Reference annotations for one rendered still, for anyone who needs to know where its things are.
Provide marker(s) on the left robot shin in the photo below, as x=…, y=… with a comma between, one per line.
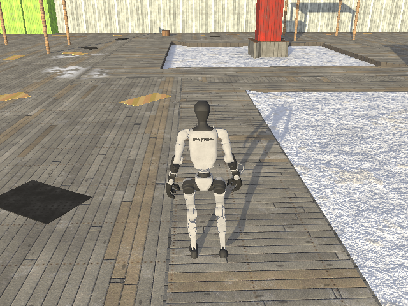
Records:
x=192, y=230

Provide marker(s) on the robot head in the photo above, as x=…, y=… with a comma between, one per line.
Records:
x=202, y=110

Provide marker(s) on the robot left hand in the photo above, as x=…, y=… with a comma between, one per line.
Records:
x=169, y=189

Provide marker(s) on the robot right hand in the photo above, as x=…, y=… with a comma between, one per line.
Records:
x=232, y=181

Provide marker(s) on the right robot upper arm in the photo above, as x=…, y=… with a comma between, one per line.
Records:
x=226, y=144

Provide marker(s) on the left robot upper arm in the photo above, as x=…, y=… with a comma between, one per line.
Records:
x=179, y=147

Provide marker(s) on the right robot forearm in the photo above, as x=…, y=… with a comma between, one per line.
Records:
x=234, y=169

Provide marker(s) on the left robot forearm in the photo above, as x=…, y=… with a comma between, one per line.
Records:
x=173, y=172

